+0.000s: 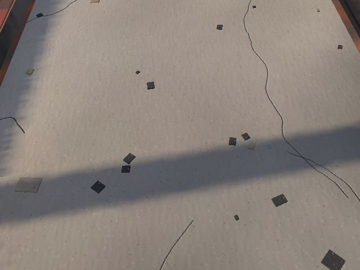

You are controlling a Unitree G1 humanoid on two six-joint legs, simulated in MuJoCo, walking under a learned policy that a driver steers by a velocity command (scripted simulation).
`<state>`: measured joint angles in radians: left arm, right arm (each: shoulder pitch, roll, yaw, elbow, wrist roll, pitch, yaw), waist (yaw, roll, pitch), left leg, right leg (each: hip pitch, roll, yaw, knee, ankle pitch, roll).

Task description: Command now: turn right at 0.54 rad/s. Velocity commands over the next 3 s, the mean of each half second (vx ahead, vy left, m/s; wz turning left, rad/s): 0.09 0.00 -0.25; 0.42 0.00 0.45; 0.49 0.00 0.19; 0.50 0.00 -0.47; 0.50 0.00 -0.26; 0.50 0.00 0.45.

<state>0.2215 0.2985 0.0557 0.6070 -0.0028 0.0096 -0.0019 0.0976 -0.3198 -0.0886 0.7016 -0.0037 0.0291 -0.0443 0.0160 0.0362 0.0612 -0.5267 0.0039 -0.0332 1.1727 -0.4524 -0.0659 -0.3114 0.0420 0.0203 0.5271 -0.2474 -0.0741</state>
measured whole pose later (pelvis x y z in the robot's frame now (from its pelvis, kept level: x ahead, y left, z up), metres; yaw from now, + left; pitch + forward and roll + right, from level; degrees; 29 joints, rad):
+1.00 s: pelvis +0.24 -0.02 +0.01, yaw +10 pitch +1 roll -2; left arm 0.29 0.26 0.06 0.72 0.01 -0.10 -0.01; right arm 0.25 -0.33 -0.07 0.68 0.03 -0.03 0.00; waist 0.03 0.05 0.02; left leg -0.58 0.06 -0.06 1.13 -0.28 0.00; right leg -0.12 0.03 -0.08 0.33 -0.23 -0.03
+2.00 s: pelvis +0.79 +0.10 +0.00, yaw -3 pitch +1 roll +0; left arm 0.26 0.30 0.07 0.69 -0.01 -0.05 -0.03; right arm 0.19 -0.30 -0.04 0.70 0.00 -0.11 0.00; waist 0.02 0.02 0.07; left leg -0.48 0.06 -0.06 1.17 -0.37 -0.01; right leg -0.31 0.11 0.02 0.46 -0.17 -0.11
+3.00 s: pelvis +1.32 +0.07 +0.01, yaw +7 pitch +1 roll -2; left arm 0.27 0.27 0.06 0.76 0.01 -0.09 -0.01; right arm 0.25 -0.33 -0.07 0.69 0.02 -0.02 0.00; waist 0.03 0.06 0.02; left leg -0.61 0.07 -0.06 1.08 -0.28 -0.01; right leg -0.15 0.03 -0.07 0.33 -0.20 -0.03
